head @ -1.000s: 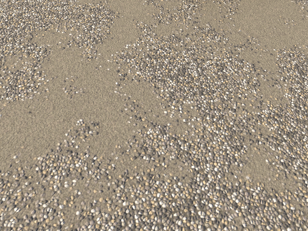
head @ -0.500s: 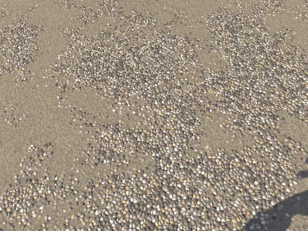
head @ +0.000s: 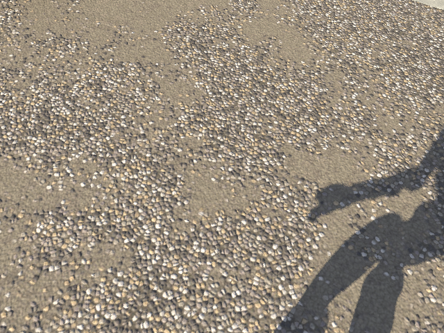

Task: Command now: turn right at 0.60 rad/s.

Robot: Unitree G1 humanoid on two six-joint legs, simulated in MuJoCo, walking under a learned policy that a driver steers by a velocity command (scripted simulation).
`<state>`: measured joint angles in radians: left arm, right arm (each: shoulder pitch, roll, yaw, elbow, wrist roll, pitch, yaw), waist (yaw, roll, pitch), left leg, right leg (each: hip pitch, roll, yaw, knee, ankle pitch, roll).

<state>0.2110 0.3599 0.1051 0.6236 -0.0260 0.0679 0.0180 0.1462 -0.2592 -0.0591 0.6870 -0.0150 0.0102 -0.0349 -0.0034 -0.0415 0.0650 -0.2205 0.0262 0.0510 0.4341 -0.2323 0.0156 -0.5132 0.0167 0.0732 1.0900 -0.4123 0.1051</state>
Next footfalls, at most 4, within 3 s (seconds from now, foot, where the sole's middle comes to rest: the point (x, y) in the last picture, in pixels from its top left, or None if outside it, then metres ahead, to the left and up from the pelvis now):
0.18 right None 0.04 -0.15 -0.78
0.54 left None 0.04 0.09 -0.78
1.22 left None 0.40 0.05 -0.78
1.78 right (282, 256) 0.69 -0.20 -0.78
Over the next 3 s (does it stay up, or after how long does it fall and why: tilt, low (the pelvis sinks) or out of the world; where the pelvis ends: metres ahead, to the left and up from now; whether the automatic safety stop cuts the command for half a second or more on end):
stays up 0.79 -0.07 0.01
